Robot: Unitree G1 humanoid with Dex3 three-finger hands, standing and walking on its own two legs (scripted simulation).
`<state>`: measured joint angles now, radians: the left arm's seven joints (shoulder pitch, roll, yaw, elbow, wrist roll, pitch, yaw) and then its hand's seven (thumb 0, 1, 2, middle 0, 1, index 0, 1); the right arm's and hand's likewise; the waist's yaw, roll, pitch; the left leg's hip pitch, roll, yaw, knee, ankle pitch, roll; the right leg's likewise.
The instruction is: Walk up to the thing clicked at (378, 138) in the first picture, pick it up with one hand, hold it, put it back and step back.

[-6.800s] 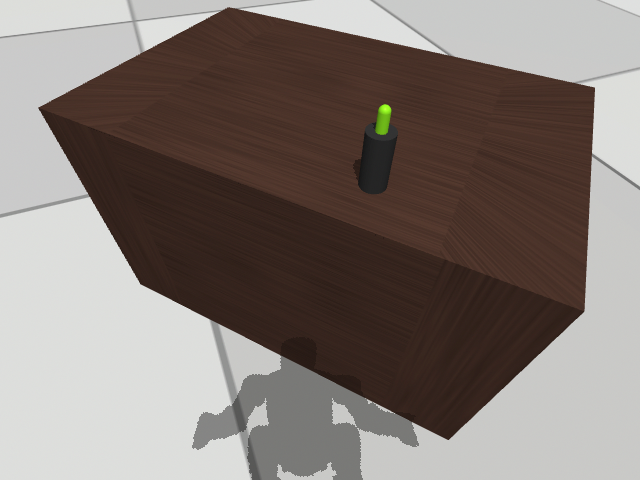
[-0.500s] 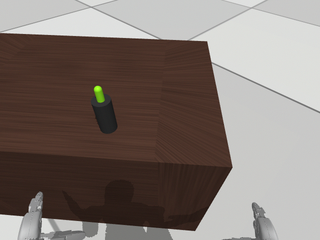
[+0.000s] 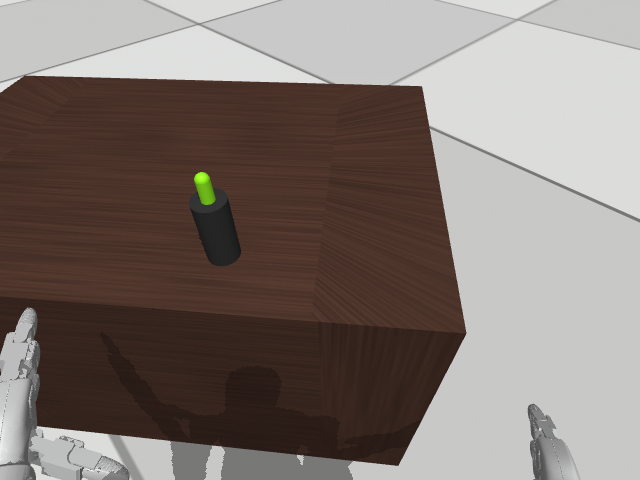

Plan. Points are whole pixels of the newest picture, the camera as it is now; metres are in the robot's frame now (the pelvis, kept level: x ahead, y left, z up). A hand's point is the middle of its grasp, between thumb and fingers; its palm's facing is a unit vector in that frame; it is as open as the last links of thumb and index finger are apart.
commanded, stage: rise first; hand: left
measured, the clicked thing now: (213, 217) +0.47 +0.18 +0.06
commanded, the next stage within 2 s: go down in 0.82 s
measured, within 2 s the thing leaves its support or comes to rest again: neither
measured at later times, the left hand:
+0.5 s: hand (47, 393) +0.18 +0.27 +0.11, palm faces +0.37 -0.82 -0.43, open 17.5 cm
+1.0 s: hand (33, 382) +0.18 +0.27 +0.14, palm faces +0.39 -0.81 -0.44, open 17.5 cm
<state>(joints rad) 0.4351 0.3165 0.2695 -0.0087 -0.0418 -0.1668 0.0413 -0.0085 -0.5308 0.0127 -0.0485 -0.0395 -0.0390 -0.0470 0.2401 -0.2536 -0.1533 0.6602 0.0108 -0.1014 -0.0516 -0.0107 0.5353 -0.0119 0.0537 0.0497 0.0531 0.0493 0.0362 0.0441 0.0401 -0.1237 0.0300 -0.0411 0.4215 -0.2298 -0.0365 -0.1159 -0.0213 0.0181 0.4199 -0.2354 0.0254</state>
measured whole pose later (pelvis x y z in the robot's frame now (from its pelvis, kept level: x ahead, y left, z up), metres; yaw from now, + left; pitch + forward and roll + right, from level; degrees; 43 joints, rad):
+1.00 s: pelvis -0.01 +0.00 +0.00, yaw +1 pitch -5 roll +0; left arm 0.44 0.34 0.36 -0.20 -0.04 -0.34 0.01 -0.01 -0.57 0.05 -0.06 -0.05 -0.05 -0.06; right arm 0.25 -0.23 -0.18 0.65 0.01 -0.15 -0.03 -0.01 0.53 -0.06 0.06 0.06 0.05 0.05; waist 0.05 0.05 0.04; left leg -0.13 0.02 -0.05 0.43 -0.22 -0.03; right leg -0.12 -0.03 0.01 0.44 -0.24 0.03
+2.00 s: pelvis +0.00 +0.01 -0.01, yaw +0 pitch +1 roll -1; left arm -0.25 0.55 0.54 0.53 -0.24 -0.08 -0.48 -0.01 -0.60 0.04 -0.06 -0.04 -0.06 -0.05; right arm 0.21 -0.22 -0.04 0.74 0.02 -0.18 -0.12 -0.01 0.53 -0.05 0.05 0.05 0.05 0.05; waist 0.01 0.01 -0.06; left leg -0.29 0.02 -0.04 0.55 -0.28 -0.02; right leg -0.26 -0.03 0.02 0.51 -0.27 0.04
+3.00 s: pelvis +0.01 +0.02 -0.01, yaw +0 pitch +7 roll -1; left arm -0.54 0.76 0.57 0.93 -0.23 -0.04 -0.64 -0.01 -0.60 0.03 -0.05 -0.04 -0.05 -0.04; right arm 0.19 -0.23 0.03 0.74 0.01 -0.25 -0.18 -0.01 0.53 -0.05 0.06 0.05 0.06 0.05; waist -0.05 0.00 -0.11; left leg -0.41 0.02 -0.05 0.60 -0.30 -0.02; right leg -0.37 -0.03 0.01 0.53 -0.27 0.05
